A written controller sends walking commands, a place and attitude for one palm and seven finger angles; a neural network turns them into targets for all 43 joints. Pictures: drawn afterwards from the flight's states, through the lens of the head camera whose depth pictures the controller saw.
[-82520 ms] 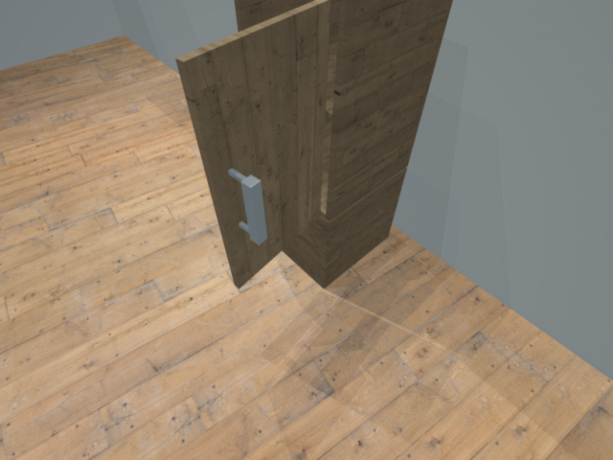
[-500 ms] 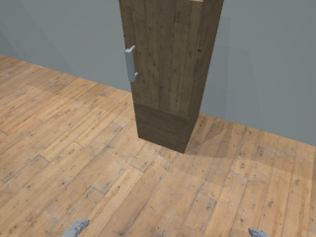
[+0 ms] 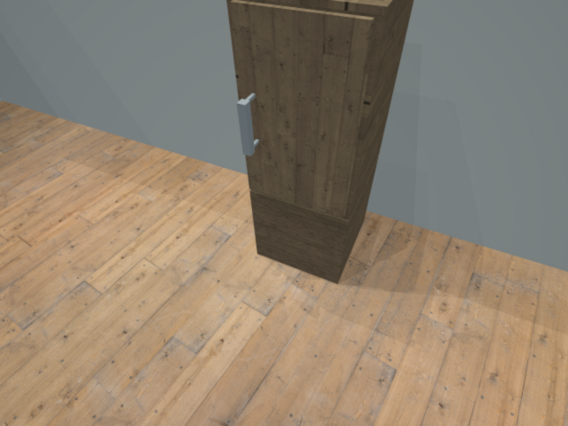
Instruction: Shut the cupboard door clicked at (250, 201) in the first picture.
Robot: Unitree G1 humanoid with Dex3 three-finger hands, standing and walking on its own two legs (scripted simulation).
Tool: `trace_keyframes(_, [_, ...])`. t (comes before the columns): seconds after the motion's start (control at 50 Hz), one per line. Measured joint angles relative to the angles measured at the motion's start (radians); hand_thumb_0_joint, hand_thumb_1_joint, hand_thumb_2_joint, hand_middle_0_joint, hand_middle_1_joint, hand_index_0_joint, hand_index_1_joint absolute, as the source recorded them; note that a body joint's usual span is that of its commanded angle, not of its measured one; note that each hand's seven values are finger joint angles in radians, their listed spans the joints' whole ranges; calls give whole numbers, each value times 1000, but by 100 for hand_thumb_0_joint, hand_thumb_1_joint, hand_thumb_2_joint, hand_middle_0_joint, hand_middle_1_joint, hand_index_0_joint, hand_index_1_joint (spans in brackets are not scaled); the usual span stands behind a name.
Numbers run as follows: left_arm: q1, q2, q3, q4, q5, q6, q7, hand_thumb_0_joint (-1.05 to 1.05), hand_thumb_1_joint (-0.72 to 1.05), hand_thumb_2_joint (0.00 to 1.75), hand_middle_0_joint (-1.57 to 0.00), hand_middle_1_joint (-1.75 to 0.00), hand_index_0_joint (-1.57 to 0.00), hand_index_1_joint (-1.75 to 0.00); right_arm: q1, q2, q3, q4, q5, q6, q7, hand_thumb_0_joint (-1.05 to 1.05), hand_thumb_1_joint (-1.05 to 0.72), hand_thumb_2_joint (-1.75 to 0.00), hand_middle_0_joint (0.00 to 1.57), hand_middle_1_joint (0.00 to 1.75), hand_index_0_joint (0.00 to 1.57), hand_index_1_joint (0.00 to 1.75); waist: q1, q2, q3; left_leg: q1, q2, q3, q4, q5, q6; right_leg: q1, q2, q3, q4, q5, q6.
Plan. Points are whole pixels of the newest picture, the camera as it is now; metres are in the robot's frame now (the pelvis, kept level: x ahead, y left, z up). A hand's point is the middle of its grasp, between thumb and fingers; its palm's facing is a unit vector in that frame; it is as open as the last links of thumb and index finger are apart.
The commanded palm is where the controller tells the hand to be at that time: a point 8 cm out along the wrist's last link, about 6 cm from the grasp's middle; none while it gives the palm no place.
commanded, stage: let the arm hang, fingers relaxed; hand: left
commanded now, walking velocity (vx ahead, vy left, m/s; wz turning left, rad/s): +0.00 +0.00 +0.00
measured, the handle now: (250, 124) +0.90 +0.15 -0.06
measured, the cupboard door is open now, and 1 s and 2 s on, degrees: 0 0 0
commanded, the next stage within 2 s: look to check the result in 0.36 s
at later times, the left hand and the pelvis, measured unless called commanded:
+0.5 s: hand out of the picture +0.01 +0.17 -0.17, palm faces +0.01 -0.98 -0.19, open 7.4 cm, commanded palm none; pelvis +0.01 -0.01 +0.00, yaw +0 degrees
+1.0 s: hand out of the picture +0.02 +0.16 -0.17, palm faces +0.02 -0.98 -0.20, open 7.4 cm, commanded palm none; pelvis +0.03 -0.01 +0.00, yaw +0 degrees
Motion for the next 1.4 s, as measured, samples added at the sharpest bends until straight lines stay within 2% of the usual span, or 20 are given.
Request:
trace_keyframes(0.36, [-59, -55, -8, 0, 0, -16, 0, 0, 91, 90, -20, -30, -20, -30, 8, 8, -6, 29, -1, -12, -9, 1, -91, -90, 20, 30, 19, 30, -12, -43, 0, 22, 2, 7, -29, 4, -8, 15, 4, 8, -22, 2, -5])
trace_keyframes(0.94, [-52, -47, -5, 16, -3, -22, 9, 0, 91, 90, -20, -30, -19, -30, -28, 15, 1, 32, 1, -17, -13, 1, -91, -90, 20, 30, 20, 30, -2, -37, 18, 48, 9, 0, -28, -21, -22, 59, 13, 4, -58, -7, -13])
trace_keyframes(1.4, [-58, -43, -4, 16, -5, -24, 9, 0, 91, 90, -20, -30, -20, -30, -23, 14, 5, 40, 0, -17, -15, 1, -91, -90, 20, 30, 19, 30, -5, -41, 24, 60, 16, -6, -32, -31, -34, 79, 22, 0, -76, -13, -24])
